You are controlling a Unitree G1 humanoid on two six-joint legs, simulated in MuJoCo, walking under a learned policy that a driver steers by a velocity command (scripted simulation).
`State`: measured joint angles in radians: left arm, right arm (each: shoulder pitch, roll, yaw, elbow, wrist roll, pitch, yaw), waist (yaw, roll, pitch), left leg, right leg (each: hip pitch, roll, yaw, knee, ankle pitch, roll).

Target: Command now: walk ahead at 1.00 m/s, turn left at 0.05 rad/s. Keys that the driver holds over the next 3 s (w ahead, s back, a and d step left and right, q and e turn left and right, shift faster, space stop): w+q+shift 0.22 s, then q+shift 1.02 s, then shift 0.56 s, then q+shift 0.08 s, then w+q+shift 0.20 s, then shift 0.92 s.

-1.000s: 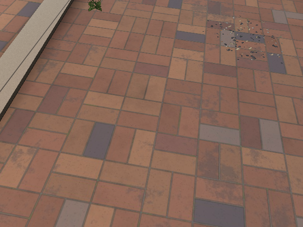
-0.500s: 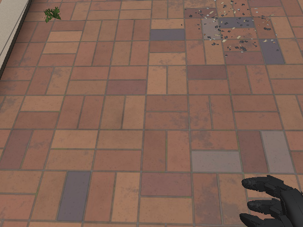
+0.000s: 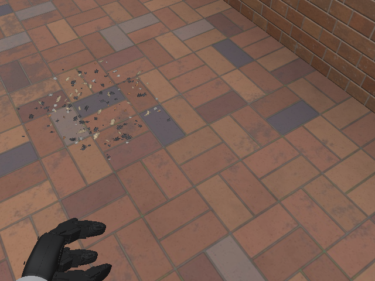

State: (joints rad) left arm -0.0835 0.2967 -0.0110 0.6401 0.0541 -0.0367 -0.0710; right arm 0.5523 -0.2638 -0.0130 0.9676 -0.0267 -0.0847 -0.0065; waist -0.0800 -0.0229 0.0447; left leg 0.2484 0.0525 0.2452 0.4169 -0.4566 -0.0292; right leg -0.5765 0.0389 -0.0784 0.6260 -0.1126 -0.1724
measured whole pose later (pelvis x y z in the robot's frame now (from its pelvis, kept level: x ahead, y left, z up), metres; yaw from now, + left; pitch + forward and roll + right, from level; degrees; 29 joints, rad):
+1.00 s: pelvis +0.66 +0.05 +0.03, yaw +52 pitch +1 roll -1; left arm 0.09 0.26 0.05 0.63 0.02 -0.01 0.05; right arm 0.17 -0.36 -0.08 0.58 0.03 0.07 -0.02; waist -0.01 0.02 0.07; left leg -0.55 -0.07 -0.13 1.24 -0.46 -0.07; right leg -0.39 0.04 0.05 0.47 -0.10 0.00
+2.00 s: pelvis +0.66 +0.10 +0.03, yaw +82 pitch +1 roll -1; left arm 0.22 0.26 0.06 0.70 -0.01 -0.02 0.05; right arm 0.25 -0.30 -0.09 0.69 0.03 0.04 0.00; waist -0.01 0.00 0.00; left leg -0.47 0.00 -0.01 1.03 -0.46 0.01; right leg -0.21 -0.05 -0.11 0.52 -0.33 -0.01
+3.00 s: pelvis +0.58 +0.34 +0.03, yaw +94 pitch +0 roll +0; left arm 0.06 0.23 0.04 0.88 0.00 -0.01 0.00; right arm 0.24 -0.24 -0.05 0.87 -0.01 0.04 -0.03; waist -0.01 0.00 0.03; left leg -0.07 -0.03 0.01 0.48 -0.42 0.04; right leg -0.33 -0.01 -0.04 0.55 -0.23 -0.01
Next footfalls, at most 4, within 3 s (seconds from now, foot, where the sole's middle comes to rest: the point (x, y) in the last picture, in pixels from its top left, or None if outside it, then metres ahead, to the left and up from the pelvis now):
0.42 left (151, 241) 0.60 0.12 -0.74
0.86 right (159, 183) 0.84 0.08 -0.74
1.26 left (140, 251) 0.56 0.16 -0.74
1.68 right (157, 193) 0.79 0.09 -0.74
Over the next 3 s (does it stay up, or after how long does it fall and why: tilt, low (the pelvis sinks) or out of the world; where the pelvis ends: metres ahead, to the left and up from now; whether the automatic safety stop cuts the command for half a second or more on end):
stays up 0.58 0.34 0.03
